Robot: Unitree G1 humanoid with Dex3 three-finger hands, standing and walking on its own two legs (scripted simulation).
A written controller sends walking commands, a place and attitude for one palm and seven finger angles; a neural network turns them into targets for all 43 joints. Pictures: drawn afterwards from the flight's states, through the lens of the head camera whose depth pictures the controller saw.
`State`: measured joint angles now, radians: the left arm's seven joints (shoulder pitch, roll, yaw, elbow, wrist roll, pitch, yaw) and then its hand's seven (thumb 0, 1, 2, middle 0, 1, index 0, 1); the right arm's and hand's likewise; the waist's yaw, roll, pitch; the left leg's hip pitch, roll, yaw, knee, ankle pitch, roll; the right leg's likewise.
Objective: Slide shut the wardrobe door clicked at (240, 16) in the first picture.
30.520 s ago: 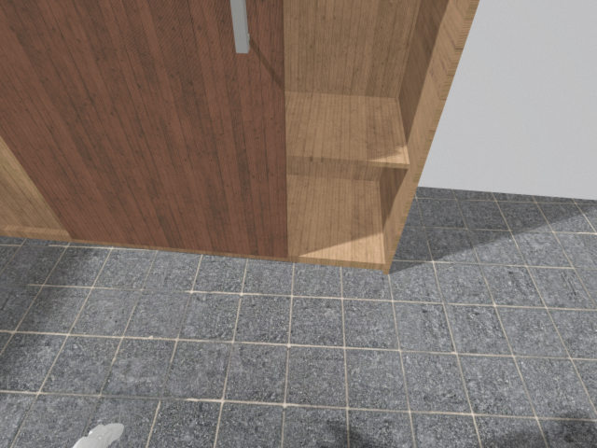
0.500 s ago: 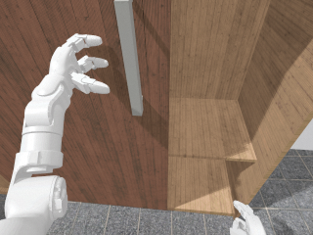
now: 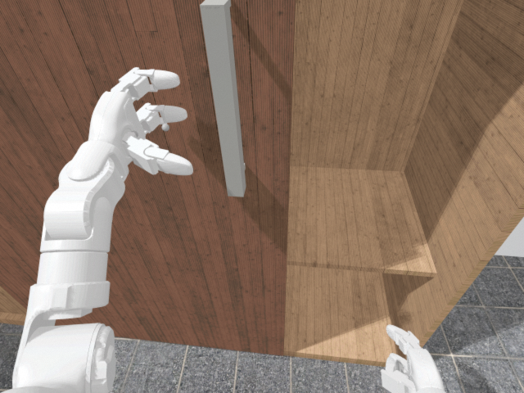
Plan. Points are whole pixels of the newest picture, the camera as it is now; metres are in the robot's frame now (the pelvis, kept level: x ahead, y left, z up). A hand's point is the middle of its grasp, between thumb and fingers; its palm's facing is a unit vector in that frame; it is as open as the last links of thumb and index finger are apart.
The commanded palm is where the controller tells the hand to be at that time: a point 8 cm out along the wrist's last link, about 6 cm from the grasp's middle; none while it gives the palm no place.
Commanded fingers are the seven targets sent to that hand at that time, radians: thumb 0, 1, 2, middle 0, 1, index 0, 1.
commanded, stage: feel for the door with the fingertips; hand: left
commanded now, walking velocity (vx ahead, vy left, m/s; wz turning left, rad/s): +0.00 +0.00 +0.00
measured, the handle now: (231, 108) +0.43 +0.07 +0.26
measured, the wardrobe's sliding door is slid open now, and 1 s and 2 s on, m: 0.40 0.40 0.40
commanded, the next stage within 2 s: slide the fingers in behind the handle in 0.56 s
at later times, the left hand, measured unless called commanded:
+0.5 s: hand (196, 123) +0.37 +0.11 +0.27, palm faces -0.05 -1.00 -0.03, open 14.0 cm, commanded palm +0.36 +0.17 +0.26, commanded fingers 0.00 -0.50 0.30 -0.30 -1.20 -0.30 -1.20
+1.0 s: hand (197, 121) +0.39 +0.11 +0.27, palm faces -0.02 -1.00 -0.03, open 14.0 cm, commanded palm +0.37 +0.17 +0.26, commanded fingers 0.00 -0.50 0.30 -0.30 -1.20 -0.30 -1.20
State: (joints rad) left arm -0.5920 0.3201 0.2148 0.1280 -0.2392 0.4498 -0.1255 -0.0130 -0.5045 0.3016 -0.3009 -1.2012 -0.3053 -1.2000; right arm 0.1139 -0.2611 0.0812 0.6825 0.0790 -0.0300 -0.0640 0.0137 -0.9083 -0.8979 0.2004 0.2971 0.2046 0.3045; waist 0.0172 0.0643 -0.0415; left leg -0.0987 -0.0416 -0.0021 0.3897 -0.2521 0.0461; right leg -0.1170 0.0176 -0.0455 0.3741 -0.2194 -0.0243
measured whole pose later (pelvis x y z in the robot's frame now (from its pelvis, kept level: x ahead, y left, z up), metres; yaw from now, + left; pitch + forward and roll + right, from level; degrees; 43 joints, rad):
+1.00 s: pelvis -0.01 -0.01 +0.00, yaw -1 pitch -2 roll +0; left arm -0.67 0.28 0.19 0.23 -0.22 0.43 -0.06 -0.01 -0.50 0.30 -0.34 -1.23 -0.31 -1.20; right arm 0.15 -0.26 0.07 0.70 0.08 -0.01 -0.06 0.01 -0.91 -0.90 0.20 0.30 0.20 0.30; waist -0.01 0.07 -0.04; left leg -0.10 -0.02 0.00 0.38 -0.24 0.03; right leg -0.12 0.04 -0.04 0.36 -0.20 -0.04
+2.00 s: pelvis +0.00 -0.01 +0.00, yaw -1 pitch -3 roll +0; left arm -0.69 0.16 0.10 0.16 -0.20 0.50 0.06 -0.01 -0.50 0.30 -0.34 -1.23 -0.31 -1.20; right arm 0.10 -0.23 0.08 0.70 0.06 0.03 -0.04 0.01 -0.91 -0.90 0.20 0.30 0.20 0.30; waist 0.00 0.05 -0.04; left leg -0.09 -0.03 0.01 0.38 -0.24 0.04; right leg -0.12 0.03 -0.04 0.37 -0.21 -0.03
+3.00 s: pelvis -0.01 -0.01 +0.00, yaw +0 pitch -2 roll +0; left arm -0.74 0.17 0.09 0.27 -0.20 0.46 0.05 -0.01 0.08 0.55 -0.46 -1.31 -0.37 -1.28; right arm 0.12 -0.23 0.08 0.71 0.06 0.01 -0.06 0.01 -0.91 -0.90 0.20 0.30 0.20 0.30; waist 0.00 0.05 -0.03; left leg -0.10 -0.02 -0.01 0.38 -0.23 0.03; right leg -0.12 0.04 -0.05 0.36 -0.20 -0.04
